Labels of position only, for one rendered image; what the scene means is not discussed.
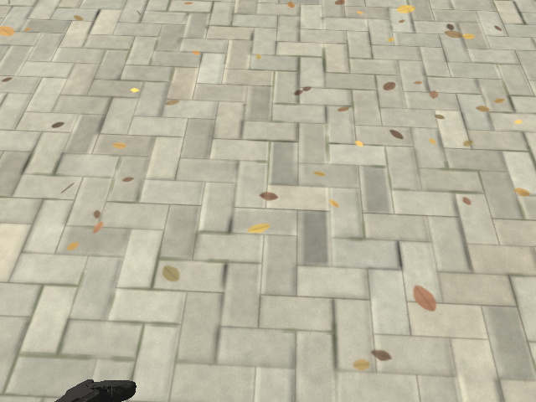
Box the left robot hand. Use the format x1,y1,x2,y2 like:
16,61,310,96
55,379,137,402

